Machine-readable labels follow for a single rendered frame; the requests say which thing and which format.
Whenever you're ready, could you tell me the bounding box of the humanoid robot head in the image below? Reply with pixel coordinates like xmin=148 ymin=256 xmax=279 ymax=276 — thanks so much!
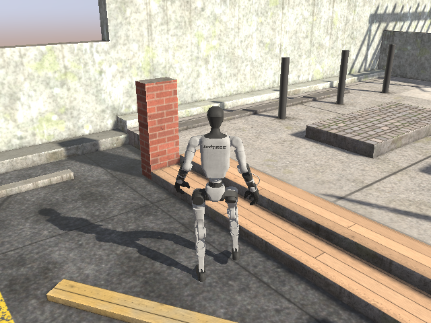
xmin=204 ymin=106 xmax=227 ymax=139

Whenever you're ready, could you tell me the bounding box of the left robot hand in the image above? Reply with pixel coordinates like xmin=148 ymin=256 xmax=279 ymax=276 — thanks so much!
xmin=174 ymin=181 xmax=190 ymax=194

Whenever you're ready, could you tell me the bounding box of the left robot upper arm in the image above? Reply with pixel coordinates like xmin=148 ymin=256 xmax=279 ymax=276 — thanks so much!
xmin=181 ymin=135 xmax=202 ymax=172

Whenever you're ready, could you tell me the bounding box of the robot left forearm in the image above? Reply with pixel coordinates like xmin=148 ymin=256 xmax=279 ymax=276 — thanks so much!
xmin=176 ymin=161 xmax=188 ymax=184

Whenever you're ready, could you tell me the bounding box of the right robot hand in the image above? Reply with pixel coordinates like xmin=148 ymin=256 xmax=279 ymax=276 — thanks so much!
xmin=244 ymin=189 xmax=259 ymax=205

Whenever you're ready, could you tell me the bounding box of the robot right forearm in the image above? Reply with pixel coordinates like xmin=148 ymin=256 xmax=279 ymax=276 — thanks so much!
xmin=242 ymin=163 xmax=257 ymax=192

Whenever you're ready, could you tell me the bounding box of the robot right foot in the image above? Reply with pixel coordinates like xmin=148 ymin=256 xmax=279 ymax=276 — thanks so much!
xmin=232 ymin=247 xmax=241 ymax=260

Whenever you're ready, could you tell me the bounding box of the right robot upper arm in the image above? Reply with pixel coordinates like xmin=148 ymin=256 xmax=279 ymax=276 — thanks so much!
xmin=230 ymin=136 xmax=248 ymax=174

